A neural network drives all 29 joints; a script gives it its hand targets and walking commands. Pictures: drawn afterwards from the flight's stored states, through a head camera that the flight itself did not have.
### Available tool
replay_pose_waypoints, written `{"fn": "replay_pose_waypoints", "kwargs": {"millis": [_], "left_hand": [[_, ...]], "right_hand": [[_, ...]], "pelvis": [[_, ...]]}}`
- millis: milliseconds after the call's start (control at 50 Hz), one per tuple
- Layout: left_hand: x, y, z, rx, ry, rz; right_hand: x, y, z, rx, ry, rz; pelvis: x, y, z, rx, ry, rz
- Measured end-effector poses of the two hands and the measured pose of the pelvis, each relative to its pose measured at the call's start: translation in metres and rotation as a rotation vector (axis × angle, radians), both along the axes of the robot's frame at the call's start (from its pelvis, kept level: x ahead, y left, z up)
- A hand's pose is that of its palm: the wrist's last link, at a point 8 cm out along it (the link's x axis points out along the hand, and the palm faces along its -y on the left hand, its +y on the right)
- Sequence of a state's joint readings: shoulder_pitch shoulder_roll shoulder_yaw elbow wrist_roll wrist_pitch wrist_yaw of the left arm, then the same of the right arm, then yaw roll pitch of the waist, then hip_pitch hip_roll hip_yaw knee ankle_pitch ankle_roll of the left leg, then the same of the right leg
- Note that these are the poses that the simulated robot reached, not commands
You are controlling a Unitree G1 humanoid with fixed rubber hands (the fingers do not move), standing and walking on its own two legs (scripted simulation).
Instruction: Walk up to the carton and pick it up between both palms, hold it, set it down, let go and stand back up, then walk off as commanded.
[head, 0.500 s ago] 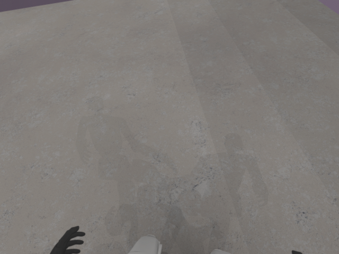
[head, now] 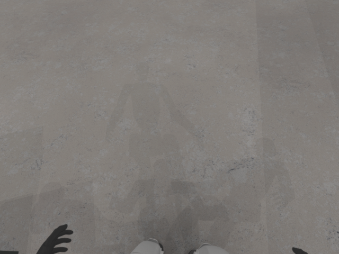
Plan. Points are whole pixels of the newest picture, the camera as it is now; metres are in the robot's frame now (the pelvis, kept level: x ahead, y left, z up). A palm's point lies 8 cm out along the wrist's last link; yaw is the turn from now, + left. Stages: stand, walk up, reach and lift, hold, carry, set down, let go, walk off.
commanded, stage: walk up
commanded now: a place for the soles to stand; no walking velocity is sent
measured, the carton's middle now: out of the picture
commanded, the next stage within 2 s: none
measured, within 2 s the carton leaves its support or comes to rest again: neither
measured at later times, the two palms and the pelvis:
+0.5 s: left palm out of the picture -0.12 +0.40 -0.11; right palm out of the picture +0.10 -0.19 -0.09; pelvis -0.11 +0.05 -0.01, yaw +23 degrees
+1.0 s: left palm out of the picture -0.36 +0.37 -0.08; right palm out of the picture +0.12 -0.04 -0.09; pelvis -0.18 +0.08 +0.00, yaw +47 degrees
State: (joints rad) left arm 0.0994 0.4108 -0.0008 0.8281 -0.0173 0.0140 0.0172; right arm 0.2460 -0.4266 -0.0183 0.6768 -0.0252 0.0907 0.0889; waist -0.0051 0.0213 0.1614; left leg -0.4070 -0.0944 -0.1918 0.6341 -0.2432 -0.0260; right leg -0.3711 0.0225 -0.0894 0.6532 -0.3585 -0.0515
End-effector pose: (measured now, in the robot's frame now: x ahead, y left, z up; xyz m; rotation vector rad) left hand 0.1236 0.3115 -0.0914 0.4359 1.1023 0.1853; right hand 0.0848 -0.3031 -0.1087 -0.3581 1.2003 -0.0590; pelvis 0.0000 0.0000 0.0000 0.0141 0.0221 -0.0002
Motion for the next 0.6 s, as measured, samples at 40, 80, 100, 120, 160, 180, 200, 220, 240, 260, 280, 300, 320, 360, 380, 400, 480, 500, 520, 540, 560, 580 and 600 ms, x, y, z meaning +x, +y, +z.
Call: {"fn": "replay_pose_waypoints", "kwargs": {"millis": [40, 80, 100, 120, 160, 180, 200, 220, 240, 260, 280, 300, 320, 360, 380, 400, 480, 500, 520, 540, 560, 580, 600], "left_hand": [[-0.019, -0.001, 0.005, 0.008, 0.007, 0.025], [-0.037, 0.002, 0.013, 0.014, -0.005, 0.064], [-0.046, 0.004, 0.017, 0.020, -0.013, 0.083], [-0.055, 0.007, 0.020, 0.025, -0.018, 0.100], [-0.072, 0.012, 0.023, 0.033, -0.025, 0.129], [-0.081, 0.015, 0.024, 0.035, -0.028, 0.144], [-0.090, 0.018, 0.023, 0.035, -0.032, 0.159], [-0.100, 0.021, 0.022, 0.034, -0.035, 0.175], [-0.110, 0.024, 0.021, 0.032, -0.039, 0.193], [-0.121, 0.028, 0.019, 0.030, -0.042, 0.211], [-0.132, 0.031, 0.016, 0.026, -0.046, 0.230], [-0.143, 0.035, 0.013, 0.022, -0.050, 0.249], [-0.155, 0.039, 0.010, 0.018, -0.054, 0.269], [-0.177, 0.050, 0.003, 0.011, -0.059, 0.307], [-0.188, 0.056, -0.001, 0.007, -0.062, 0.322], [-0.198, 0.062, -0.006, 0.006, -0.065, 0.333], [-0.235, 0.081, -0.016, -0.007, -0.060, 0.377], [-0.242, 0.084, -0.014, -0.009, -0.066, 0.388], [-0.249, 0.086, -0.012, -0.009, -0.073, 0.400], [-0.257, 0.088, -0.010, -0.007, -0.078, 0.414], [-0.266, 0.089, -0.008, -0.003, -0.080, 0.429], [-0.275, 0.090, -0.006, 0.003, -0.078, 0.443], [-0.284, 0.090, -0.003, 0.009, -0.072, 0.458]], "right_hand": [[0.006, 0.008, -0.005, 0.029, -0.024, 0.017], [0.012, 0.017, -0.006, 0.052, -0.035, 0.052], [0.015, 0.020, -0.006, 0.057, -0.039, 0.074], [0.017, 0.024, -0.005, 0.062, -0.043, 0.094], [0.019, 0.030, -0.005, 0.069, -0.045, 0.131], [0.020, 0.033, -0.005, 0.070, -0.047, 0.148], [0.021, 0.036, -0.004, 0.069, -0.049, 0.166], [0.022, 0.040, -0.003, 0.066, -0.050, 0.185], [0.023, 0.044, -0.003, 0.063, -0.052, 0.205], [0.024, 0.048, -0.001, 0.059, -0.054, 0.225], [0.025, 0.053, 0.000, 0.054, -0.056, 0.246], [0.026, 0.058, 0.001, 0.046, -0.059, 0.267], [0.027, 0.063, 0.002, 0.039, -0.062, 0.289], [0.028, 0.075, 0.003, 0.023, -0.070, 0.330], [0.027, 0.082, 0.005, 0.014, -0.075, 0.347], [0.027, 0.088, 0.005, 0.003, -0.080, 0.363], [0.017, 0.108, 0.015, -0.027, -0.091, 0.397], [0.016, 0.111, 0.019, -0.033, -0.090, 0.408], [0.016, 0.115, 0.023, -0.038, -0.089, 0.421], [0.017, 0.118, 0.025, -0.041, -0.088, 0.436], [0.018, 0.123, 0.027, -0.041, -0.089, 0.454], [0.021, 0.127, 0.028, -0.037, -0.090, 0.473], [0.023, 0.133, 0.028, -0.030, -0.095, 0.492]], "pelvis": [[-0.007, 0.000, 0.002, 0.000, -0.008, 0.015], [-0.014, 0.000, 0.005, 0.012, -0.013, 0.054], [-0.018, 0.001, 0.007, 0.018, -0.014, 0.075], [-0.021, 0.001, 0.008, 0.021, -0.015, 0.095], [-0.029, 0.003, 0.008, 0.023, -0.019, 0.129], [-0.033, 0.003, 0.008, 0.022, -0.021, 0.145], [-0.037, 0.004, 0.008, 0.018, -0.023, 0.162], [-0.041, 0.006, 0.007, 0.015, -0.026, 0.180], [-0.046, 0.007, 0.006, 0.010, -0.029, 0.199], [-0.050, 0.009, 0.005, 0.004, -0.032, 0.218], [-0.055, 0.011, 0.004, -0.003, -0.036, 0.238], [-0.060, 0.014, 0.003, -0.009, -0.040, 0.259], [-0.065, 0.017, 0.001, -0.016, -0.044, 0.280], [-0.075, 0.026, -0.003, -0.029, -0.056, 0.317], [-0.080, 0.031, -0.005, -0.035, -0.063, 0.334], [-0.085, 0.036, -0.008, -0.042, -0.071, 0.350], [-0.104, 0.052, -0.010, -0.042, -0.100, 0.391], [-0.108, 0.054, -0.008, -0.047, -0.104, 0.408], [-0.111, 0.056, -0.006, -0.048, -0.105, 0.425], [-0.113, 0.057, -0.004, -0.045, -0.105, 0.441], [-0.116, 0.058, -0.002, -0.041, -0.102, 0.458], [-0.119, 0.058, -0.001, -0.037, -0.095, 0.474], [-0.121, 0.058, 0.000, -0.033, -0.086, 0.489]]}}
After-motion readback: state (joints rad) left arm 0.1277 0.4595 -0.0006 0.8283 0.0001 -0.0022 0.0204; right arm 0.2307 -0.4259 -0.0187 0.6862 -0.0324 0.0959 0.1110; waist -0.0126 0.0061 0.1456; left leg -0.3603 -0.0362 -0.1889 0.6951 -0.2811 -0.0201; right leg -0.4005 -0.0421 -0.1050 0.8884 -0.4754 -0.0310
